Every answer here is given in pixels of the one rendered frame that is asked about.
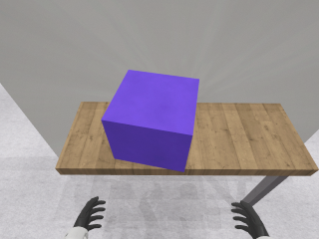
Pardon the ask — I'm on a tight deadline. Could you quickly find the left robot hand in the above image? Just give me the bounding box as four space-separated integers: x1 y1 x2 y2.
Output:
73 196 106 232

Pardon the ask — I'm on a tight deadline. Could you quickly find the left robot forearm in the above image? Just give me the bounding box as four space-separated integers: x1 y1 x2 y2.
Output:
63 226 89 239

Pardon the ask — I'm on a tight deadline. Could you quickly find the carton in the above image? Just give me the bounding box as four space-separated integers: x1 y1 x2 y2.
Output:
101 70 199 172

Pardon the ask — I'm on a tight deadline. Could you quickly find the table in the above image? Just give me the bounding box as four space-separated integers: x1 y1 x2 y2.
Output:
55 102 319 214

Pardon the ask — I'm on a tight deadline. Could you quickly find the right robot hand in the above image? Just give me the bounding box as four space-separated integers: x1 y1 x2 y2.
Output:
231 200 270 239

